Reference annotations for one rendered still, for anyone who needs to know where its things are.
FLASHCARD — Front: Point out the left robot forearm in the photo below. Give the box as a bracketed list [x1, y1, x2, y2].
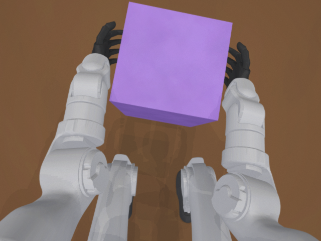
[40, 53, 110, 185]

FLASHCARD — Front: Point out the robot left foot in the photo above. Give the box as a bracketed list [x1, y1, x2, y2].
[128, 196, 134, 218]

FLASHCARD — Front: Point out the robot right foot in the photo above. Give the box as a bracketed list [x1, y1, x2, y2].
[176, 170, 191, 223]

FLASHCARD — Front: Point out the robot right upper arm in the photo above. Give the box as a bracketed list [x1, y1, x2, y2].
[212, 172, 319, 241]

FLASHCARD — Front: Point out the robot foot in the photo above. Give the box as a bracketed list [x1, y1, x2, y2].
[128, 196, 134, 218]
[176, 170, 191, 223]

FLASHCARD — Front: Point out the right robot forearm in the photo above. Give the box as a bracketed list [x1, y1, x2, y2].
[221, 78, 277, 191]

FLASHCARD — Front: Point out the right robot hand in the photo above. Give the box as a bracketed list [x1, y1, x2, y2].
[224, 42, 250, 88]

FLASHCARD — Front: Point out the left robot hand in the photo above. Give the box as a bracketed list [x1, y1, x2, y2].
[92, 21, 123, 65]

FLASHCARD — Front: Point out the carton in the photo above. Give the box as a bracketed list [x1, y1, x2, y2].
[109, 2, 233, 127]

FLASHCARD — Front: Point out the robot left upper arm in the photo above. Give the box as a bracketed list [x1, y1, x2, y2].
[0, 147, 110, 241]

